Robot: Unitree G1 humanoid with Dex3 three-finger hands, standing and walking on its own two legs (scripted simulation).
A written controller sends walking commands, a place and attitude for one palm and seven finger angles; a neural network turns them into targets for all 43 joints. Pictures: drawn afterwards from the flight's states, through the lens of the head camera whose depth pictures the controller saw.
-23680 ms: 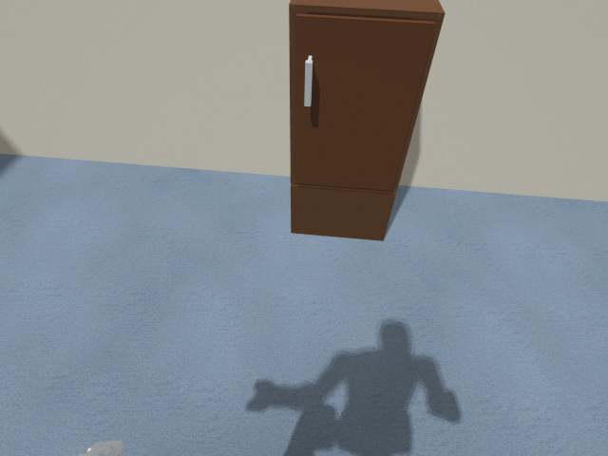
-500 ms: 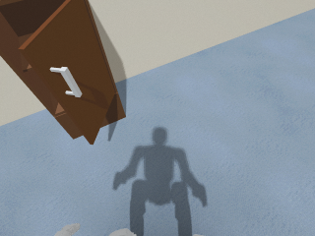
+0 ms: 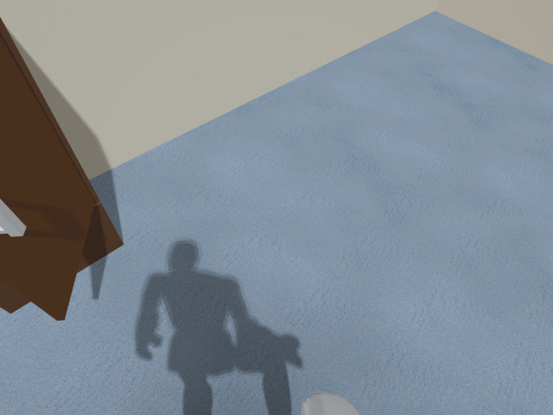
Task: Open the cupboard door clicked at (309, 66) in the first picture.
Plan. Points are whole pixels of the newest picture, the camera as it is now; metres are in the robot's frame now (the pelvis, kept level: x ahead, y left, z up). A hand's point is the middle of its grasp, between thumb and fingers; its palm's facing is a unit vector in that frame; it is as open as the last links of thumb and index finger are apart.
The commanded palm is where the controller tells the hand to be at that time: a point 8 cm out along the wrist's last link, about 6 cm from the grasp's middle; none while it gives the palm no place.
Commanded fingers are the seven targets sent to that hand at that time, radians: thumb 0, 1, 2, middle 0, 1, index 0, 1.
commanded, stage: walk to a spot facing it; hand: left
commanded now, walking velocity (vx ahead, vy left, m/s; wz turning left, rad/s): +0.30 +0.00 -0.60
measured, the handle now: out of the picture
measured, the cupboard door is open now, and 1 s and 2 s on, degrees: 52 52 52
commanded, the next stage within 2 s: turn to face it in 1.52 s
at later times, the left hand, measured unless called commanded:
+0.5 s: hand (256, 308) +0.32 +0.05 -0.16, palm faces -0.29 -0.93 -0.23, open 7.2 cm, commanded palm none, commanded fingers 0.00 0.90 0.90 -0.20 -0.30 -0.20 -0.30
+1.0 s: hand (278, 266) +0.42 +0.01 -0.19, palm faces -0.29 -0.95 -0.13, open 7.4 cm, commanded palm none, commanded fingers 0.00 0.90 0.90 -0.20 -0.30 -0.20 -0.30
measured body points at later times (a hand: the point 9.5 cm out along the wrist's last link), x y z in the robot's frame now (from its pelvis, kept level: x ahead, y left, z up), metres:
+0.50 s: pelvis +0.17 -0.11 +0.00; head +0.22 -0.14 +0.44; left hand +0.33 +0.10 -0.14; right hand +0.13 -0.34 -0.16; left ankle +0.23 +0.07 -0.65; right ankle +0.16 -0.14 -0.74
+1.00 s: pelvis +0.43 -0.17 -0.01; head +0.46 -0.16 +0.44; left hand +0.44 +0.06 -0.17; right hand +0.42 -0.41 -0.15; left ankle +0.47 -0.10 -0.74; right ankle +0.28 -0.22 -0.63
